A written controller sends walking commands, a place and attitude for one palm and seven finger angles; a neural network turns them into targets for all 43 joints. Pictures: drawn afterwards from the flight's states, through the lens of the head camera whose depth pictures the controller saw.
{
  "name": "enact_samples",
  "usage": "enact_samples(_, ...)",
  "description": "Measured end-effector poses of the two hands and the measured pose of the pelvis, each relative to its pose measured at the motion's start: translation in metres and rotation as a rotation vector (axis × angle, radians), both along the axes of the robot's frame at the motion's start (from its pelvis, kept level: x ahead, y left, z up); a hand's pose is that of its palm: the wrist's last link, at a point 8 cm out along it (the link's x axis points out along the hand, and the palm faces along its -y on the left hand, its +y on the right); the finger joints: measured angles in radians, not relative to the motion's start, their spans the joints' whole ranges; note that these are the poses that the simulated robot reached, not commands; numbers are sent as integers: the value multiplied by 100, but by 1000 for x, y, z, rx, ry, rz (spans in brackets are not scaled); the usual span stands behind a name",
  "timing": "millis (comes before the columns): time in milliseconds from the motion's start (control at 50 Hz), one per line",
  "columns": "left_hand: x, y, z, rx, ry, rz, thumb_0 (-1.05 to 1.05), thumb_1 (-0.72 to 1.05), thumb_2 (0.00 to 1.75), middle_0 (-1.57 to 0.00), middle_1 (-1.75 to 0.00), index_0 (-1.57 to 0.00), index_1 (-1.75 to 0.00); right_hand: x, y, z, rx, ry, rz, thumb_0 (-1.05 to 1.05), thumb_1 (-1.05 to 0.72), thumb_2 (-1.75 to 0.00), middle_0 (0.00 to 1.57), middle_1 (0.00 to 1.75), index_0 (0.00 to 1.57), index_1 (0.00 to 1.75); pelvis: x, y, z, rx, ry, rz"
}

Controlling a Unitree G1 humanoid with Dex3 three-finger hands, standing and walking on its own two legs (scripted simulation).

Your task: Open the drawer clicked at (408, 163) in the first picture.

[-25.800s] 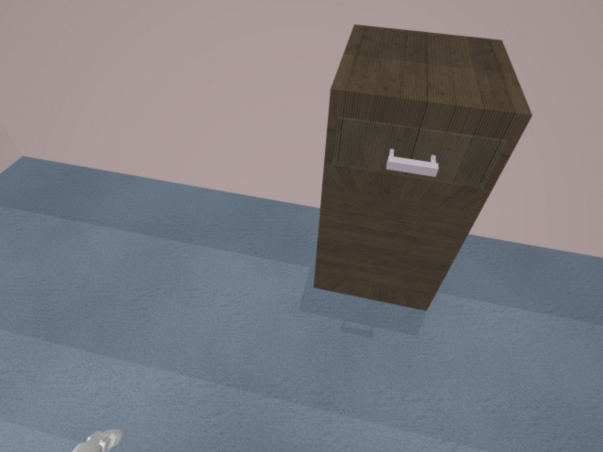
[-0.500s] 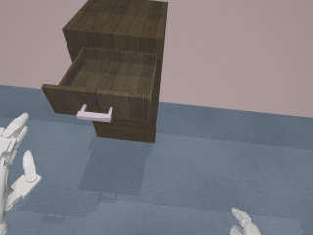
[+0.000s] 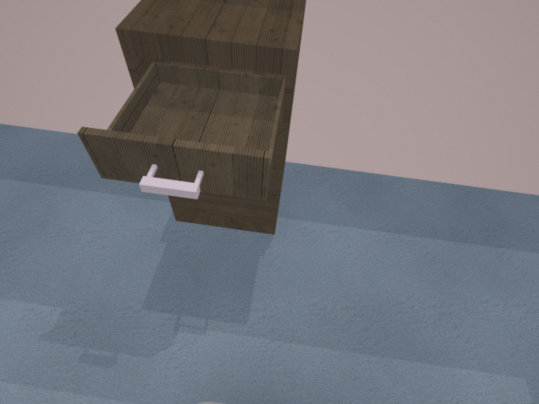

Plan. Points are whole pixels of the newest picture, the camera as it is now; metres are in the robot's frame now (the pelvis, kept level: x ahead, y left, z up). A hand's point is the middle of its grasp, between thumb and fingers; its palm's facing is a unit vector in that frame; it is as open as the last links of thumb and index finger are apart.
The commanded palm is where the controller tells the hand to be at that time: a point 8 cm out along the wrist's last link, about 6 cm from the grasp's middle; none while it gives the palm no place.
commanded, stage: let the arm hang, fingers relaxed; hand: left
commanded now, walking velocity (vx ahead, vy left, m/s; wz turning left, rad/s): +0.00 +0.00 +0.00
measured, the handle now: (173, 179) +0.54 +0.23 -0.07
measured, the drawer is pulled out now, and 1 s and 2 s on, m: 0.30 0.30 0.30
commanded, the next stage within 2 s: look to check the result in 0.68 s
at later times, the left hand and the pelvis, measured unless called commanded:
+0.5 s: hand out of the picture +0.01 +0.17 -0.17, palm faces +0.00 -0.99 -0.16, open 7.3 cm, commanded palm none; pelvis +0.01 +0.01 +0.01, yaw -2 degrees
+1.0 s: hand out of the picture +0.00 +0.17 -0.17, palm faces +0.01 -0.99 -0.16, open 7.4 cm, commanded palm none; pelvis +0.02 +0.01 +0.01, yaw -2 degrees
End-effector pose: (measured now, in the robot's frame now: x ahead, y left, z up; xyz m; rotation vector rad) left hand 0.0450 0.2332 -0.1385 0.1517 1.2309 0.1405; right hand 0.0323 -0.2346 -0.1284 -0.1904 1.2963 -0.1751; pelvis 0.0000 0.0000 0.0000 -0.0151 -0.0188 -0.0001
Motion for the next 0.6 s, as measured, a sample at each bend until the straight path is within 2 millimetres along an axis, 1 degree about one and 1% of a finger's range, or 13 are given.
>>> enact_samples(60, -20, 10, 1, 21, 83, 18, -3, 97, 90, -20, -30, -21, -30, -12, -2, 3, -14, 39, -17, 0, -93, -90, 20, 30, 20, 30, 3, 2, 5, -2, 1, -7)
enact_samples(100, -30, 15, 3, 29, 124, 25, -2, 96, 90, -20, -30, -21, -30, -19, -1, 4, -14, 57, -24, 0, -93, -90, 20, 30, 20, 30, 4, 4, 7, -2, 0, -10)
enact_samples(200, -44, 15, 6, 32, 180, 27, 0, 93, 90, -20, -30, -20, -30, -28, 11, 0, 13, 84, -38, 0, -92, -90, 20, 30, 19, 30, 7, 7, 10, 2, -5, -17)
enact_samples(300, -45, 7, 6, 14, 191, 22, 1, 92, 90, -19, -30, -20, -30, -32, 28, -4, 56, 94, -48, 0, -91, -90, 20, 30, 19, 30, 9, 9, 12, 6, -13, -21)
enact_samples(360, -42, 0, 5, -2, 185, 19, 1, 91, 90, -19, -30, -20, -30, -37, 34, -6, 68, 107, -56, 1, -92, -90, 20, 30, 20, 30, 10, 11, 12, 7, -18, -23)
enact_samples(480, -36, -12, 1, -31, 178, 10, 1, 91, 90, -20, -30, -20, -30, -47, 43, -7, 84, 126, -76, 0, -92, -90, 20, 30, 20, 30, 11, 11, 12, 9, -22, -26)
enact_samples(600, -39, -14, -1, -37, 194, 13, 1, 92, 90, -20, -30, -20, -30, -57, 47, -6, 87, 152, -93, 0, -91, -90, 20, 30, 20, 30, 12, 11, 12, 10, -21, -28)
